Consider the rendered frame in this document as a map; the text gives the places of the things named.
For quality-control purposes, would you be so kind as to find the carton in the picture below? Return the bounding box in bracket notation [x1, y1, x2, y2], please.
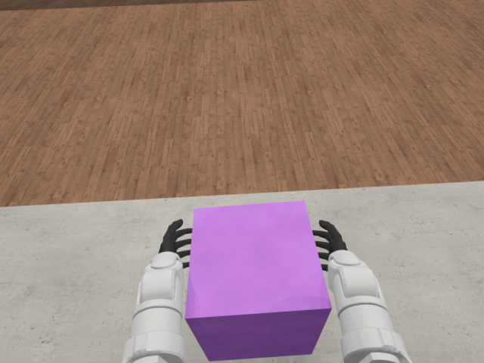
[185, 200, 332, 361]

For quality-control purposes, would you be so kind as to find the robot left hand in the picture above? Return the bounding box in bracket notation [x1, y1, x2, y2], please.
[158, 219, 192, 268]

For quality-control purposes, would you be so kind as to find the right robot forearm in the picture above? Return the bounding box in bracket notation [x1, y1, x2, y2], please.
[327, 250, 412, 363]

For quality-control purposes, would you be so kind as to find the left robot forearm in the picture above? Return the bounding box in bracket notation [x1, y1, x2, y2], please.
[121, 252, 185, 363]

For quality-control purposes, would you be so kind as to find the robot right hand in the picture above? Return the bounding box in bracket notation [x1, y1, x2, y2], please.
[312, 220, 347, 271]

